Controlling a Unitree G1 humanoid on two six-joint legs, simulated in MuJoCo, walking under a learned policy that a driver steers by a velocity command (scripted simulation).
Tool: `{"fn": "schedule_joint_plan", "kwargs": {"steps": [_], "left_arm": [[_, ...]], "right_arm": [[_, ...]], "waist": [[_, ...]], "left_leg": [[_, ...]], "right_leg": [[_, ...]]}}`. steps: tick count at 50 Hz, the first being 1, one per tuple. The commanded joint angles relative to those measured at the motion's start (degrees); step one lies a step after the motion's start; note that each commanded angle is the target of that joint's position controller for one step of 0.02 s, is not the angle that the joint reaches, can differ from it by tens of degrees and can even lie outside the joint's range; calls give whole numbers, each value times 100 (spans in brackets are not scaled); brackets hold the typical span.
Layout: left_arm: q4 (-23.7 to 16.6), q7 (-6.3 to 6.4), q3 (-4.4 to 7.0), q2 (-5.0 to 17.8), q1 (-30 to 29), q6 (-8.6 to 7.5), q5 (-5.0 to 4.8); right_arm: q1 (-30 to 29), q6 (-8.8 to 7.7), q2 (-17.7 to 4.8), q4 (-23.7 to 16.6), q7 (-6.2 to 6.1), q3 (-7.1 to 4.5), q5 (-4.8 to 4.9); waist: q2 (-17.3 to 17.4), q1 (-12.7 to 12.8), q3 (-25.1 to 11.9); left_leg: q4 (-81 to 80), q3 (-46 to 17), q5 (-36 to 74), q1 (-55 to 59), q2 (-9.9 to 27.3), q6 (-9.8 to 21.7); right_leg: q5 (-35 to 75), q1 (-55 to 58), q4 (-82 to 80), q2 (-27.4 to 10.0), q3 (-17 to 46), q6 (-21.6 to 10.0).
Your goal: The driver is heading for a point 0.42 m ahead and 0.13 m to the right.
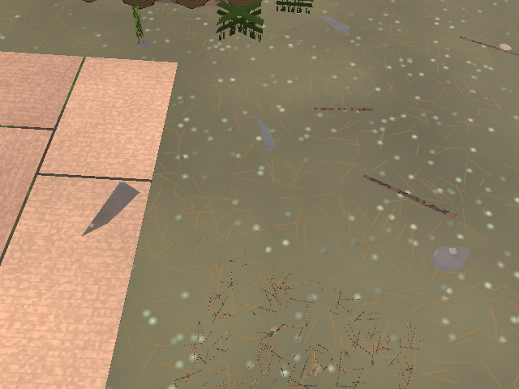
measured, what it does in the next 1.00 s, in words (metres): steps on the spot: right foot, then left foot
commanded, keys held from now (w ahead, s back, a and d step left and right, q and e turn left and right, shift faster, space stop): no key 1.00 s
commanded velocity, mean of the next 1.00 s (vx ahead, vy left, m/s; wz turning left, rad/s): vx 0.01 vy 0.00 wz -0.12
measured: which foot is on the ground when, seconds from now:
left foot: down 0.00-0.20, up 0.22-0.50, down 0.52-1.00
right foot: up 0.00-0.18, down 0.20-1.00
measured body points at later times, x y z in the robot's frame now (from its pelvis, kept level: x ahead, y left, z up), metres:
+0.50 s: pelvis +0.00 -0.03 +0.00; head +0.00 -0.04 +0.45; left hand +0.14 +0.20 -0.12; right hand +0.04 -0.30 -0.14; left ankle -0.02 +0.10 -0.74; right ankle +0.00 -0.12 -0.74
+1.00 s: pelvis -0.02 -0.01 +0.01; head -0.02 -0.01 +0.46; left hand +0.01 +0.24 -0.15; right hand -0.01 -0.25 -0.15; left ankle -0.02 +0.10 -0.74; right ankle +0.00 -0.12 -0.74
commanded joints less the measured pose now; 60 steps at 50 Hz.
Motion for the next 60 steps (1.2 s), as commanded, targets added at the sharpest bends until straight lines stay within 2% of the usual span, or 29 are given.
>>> {"fn": "schedule_joint_plan", "kwargs": {"steps": [1, 4, 6, 8, 9, 10, 11, 12, 13, 14, 15, 16, 17, 20, 22, 24, 25, 26, 27, 28, 29, 31, 35, 42, 56, 57, 58, 60], "left_arm": [[-264, -43, 9, 220, 351, 36, 23], [-313, -63, -100, 92, 156, 38, 5], [-306, -49, -136, 114, 105, 10, -7], [-207, -22, -176, 67, 303, -62, 16], [-130, -3, -188, 82, 446, -117, 47], [-151, 27, -178, 265, 374, -172, 100], [-335, 68, -108, 790, 127, -209, 141], [-281, 104, -94, 770, 68, -249, 144], [-242, 116, -179, 459, -225, -286, 136], [-206, 142, -253, 246, -458, -312, 110], [-183, 183, -280, 188, -553, -330, 102], [-129, 229, -300, 141, -487, -363, 54], [-61, 235, -331, 74, -370, -384, 28], [167, 254, -346, 59, -171, -417, 6], [292, 274, -330, 95, -142, -405, 24], [392, 290, -313, 113, -263, -387, -17], [437, 292, -321, 69, -234, -402, -47], [489, 279, -344, -35, -118, -426, -49], [574, 247, -314, -68, 71, -421, -68], [733, 256, -303, 18, -67, -400, -30], [816, 263, -276, 45, -129, -382, -28], [958, 248, -246, 64, -131, -372, -33], [1300, 263, -263, -51, -31, -393, -36], [1758, 289, -292, -113, 148, -387, -38], [2242, 332, -379, -331, 507, -401, -36], [2266, 332, -388, -366, 570, -398, -34], [2253, 332, -369, -333, 586, -385, -30], [2165, 304, -312, -268, 580, -348, 25]], "right_arm": [[166, -61, -839, -212, 17, -236, -13], [93, -27, -921, -169, 104, -270, -30], [174, 23, -1011, -92, 157, -303, -37], [185, 92, -1064, -19, 190, -316, 19], [257, 110, -1044, 39, 206, -311, 57], [529, 100, -890, 109, 244, -291, 42], [748, 86, -299, -110, 315, -139, 30], [270, 203, -540, -100, 204, -182, 71], [271, 273, -638, -55, 196, -224, 145], [369, 286, -609, 59, 202, -233, 147], [526, 268, -630, 181, 194, -256, 103], [663, 255, -660, 295, 188, -275, 27], [734, 239, -612, 374, 184, -266, 8], [553, 217, -353, 405, 147, -175, 80], [528, 218, -335, 469, 90, -156, 116], [762, 179, -283, 640, 40, -129, 120], [837, 125, -355, 716, 21, -129, 71], [867, 59, -536, 744, 13, -140, -2], [566, 30, -795, 790, 56, -192, 62], [484, -5, -562, 816, 125, -155, 80], [533, -39, -432, 887, 147, -112, 64], [553, -64, -411, 1013, 109, -89, 55], [549, -77, -365, 1209, 73, -69, 61], [599, -87, -304, 1538, 50, -30, 59], [829, -108, -51, 2020, 23, 63, 66], [895, -103, -48, 2056, 23, 62, 61], [924, -83, -141, 2066, 24, 19, 52], [972, -15, -304, 2019, 47, -67, 35]], "waist": [[962, 16, -862], [1120, -36, -843], [1234, -100, -838], [1130, 35, -830], [994, 129, -794], [423, 68, -749], [-1194, -180, -879], [-991, 157, -519], [-679, -67, -354], [-654, -182, -272], [-710, -253, -334], [-773, -224, -427], [-654, -195, -606], [-520, -63, -746], [-589, -3, -749], [-455, -171, -774], [-289, -197, -832], [-38, -117, -868], [519, 202, -545], [514, -4, -453], [543, -58, -381], [631, -53, -386], [395, -53, -333], [241, -51, -269], [243, -21, -203], [270, -21, -324], [328, -24, -277], [498, -63, 20]], "left_leg": [[-913, -1107, 1095, 590, 1430, 1042], [-916, -964, 406, 346, 1377, 960], [-816, -997, 312, 315, 1395, 943], [-498, -917, 602, 172, 1355, 799], [-274, -825, 663, -83, 1297, 573], [136, -601, 136, -398, 1078, 173], [1220, 72, -1688, -1168, 350, -334], [1751, -457, -2379, -601, 105, -353], [2052, -650, -2107, -438, 110, -336], [2129, -672, -1818, -445, 71, -314], [2140, -621, -1603, -465, 34, -310], [2208, -576, -1534, -476, 0, -334], [2189, -585, -1589, -421, -29, -367], [1453, -589, -1686, -168, -19, -421], [847, -534, -1614, 61, -85, -415], [-301, -494, -622, 672, -80, -370], [-669, -709, 101, 1182, 128, -345], [-694, -1117, 543, 1520, 540, -285], [-390, -1163, 803, 1006, 629, -150], [-493, -1166, 429, 600, 587, -120], [-618, -1129, 159, 436, 532, -153], [-747, -1105, -61, 394, 457, -177], [-808, -1128, -307, 521, 462, -127], [-866, -1165, -567, 504, 452, -60], [-839, -1147, -531, 419, 382, -38], [-891, -1149, -1022, 450, 339, -27], [-889, -1170, -1713, 377, 275, 21], [-943, -1448, -3317, 128, 310, 260]], "right_leg": [[73, 150, -498, -132, -87, -3], [36, 714, -1592, -212, -265, -122], [-11, 1030, -2208, -178, -428, -203], [497, 1586, -3273, -161, -561, -325], [1021, 2043, -4088, -172, -509, -419], [1168, 2316, -4884, -604, 215, -526], [1437, 2546, -5412, -2244, 2277, -954], [2037, 1104, -5289, -2490, 2076, -1524], [2163, 1025, -5250, -2116, 1631, -1525], [2287, 1025, -5232, -1807, 1234, -1374], [2565, 1272, -5153, -1532, 958, -1224], [3288, 1533, -4986, -1440, 786, -1226], [3854, 1791, -4830, -1428, 699, -1252], [4037, 2117, -4609, -1468, 697, -1277], [3820, 2149, -4532, -1476, 838, -1270], [3424, 1970, -4403, -1356, 850, -1067], [2954, 1681, -4425, -1286, 894, -856], [2468, 1394, -4381, -1109, 836, -671], [2051, 1456, -4667, -719, 537, -607], [1972, 1797, -4642, -672, 457, -563], [2020, 1955, -4549, -694, 452, -568], [2181, 2041, -4493, -756, 469, -602], [1971, 1861, -4651, -757, 478, -538], [1812, 1758, -4752, -753, 459, -463], [1824, 1689, -4709, -793, 413, -430], [1393, 1713, -4706, -732, 375, -442], [793, 1601, -4571, -610, 293, -485], [-692, 1004, -4164, -364, 136, -639]]}}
